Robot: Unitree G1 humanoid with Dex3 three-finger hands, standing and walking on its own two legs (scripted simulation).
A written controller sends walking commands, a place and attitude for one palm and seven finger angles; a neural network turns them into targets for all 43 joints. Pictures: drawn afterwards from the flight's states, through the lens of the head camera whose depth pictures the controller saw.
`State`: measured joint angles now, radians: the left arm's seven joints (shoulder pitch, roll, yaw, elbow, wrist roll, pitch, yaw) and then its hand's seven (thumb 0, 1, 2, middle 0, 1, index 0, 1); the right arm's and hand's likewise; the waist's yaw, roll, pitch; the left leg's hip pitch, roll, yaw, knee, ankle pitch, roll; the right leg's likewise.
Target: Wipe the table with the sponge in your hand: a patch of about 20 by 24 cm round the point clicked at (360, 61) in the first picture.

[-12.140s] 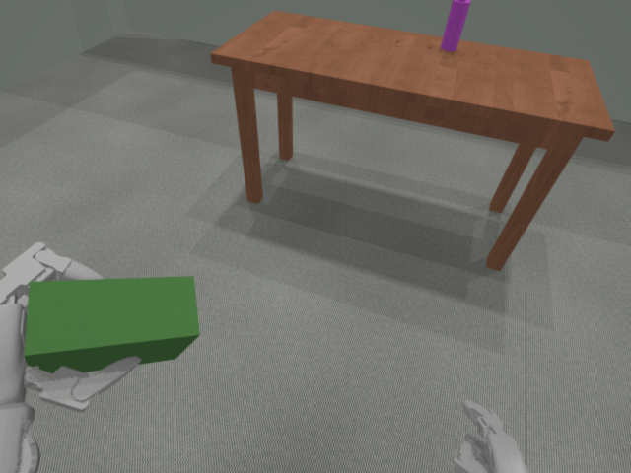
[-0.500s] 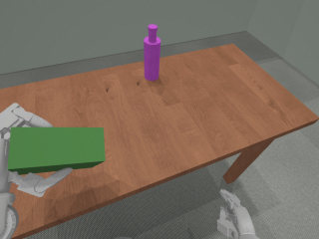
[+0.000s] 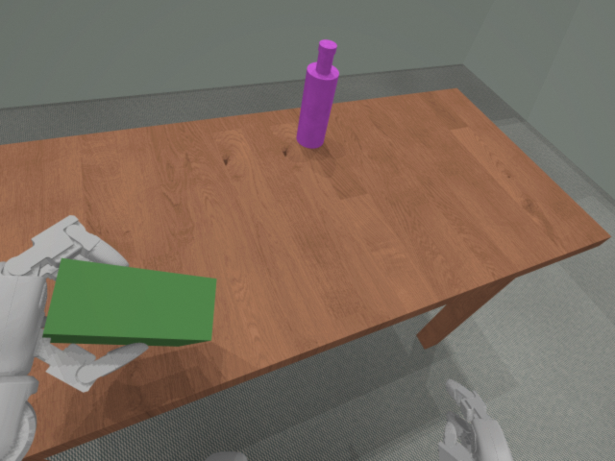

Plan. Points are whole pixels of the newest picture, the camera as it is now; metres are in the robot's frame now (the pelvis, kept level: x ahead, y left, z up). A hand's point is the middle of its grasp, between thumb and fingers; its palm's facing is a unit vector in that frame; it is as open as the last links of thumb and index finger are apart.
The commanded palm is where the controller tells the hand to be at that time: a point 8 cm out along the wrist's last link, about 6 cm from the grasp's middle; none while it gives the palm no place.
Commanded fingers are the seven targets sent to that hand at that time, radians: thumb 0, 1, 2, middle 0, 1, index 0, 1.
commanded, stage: come to a stop and stand still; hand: left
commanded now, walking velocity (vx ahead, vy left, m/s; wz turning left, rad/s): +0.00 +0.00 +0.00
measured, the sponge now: (154, 312) +0.24 +0.19 +0.10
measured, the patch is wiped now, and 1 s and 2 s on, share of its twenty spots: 0.00 0.00 0.00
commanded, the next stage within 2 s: look again from close up in 1.10 s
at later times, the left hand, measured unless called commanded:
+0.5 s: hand (60, 247) +0.26 +0.27 +0.16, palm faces +0.36 -0.85 -0.38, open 10.3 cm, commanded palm +0.19 +0.30 +0.18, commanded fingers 0.00 0.10 1.30 -1.20 -1.60 -1.20 -1.60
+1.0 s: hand (108, 263) +0.25 +0.22 +0.16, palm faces +0.35 -0.85 -0.39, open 10.3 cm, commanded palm +0.19 +0.26 +0.18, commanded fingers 0.00 0.10 1.30 -1.20 -1.60 -1.20 -1.60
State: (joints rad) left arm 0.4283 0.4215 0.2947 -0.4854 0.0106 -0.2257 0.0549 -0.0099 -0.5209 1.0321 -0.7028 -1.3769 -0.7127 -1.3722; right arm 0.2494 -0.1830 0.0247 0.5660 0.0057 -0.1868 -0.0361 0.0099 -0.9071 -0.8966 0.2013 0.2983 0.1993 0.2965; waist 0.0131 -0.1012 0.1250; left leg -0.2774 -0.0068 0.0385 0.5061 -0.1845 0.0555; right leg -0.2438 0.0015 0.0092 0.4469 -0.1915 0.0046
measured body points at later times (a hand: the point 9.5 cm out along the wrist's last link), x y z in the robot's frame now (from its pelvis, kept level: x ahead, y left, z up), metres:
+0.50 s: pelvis +0.04 +0.02 +0.00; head +0.08 +0.06 +0.45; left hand +0.24 +0.31 +0.18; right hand +0.24 -0.18 -0.06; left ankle +0.06 +0.08 -0.74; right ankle +0.06 -0.14 -0.74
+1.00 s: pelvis +0.03 -0.02 +0.01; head +0.06 +0.00 +0.45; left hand +0.22 +0.26 +0.19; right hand +0.22 -0.25 -0.07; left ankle +0.06 +0.08 -0.74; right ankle +0.06 -0.14 -0.74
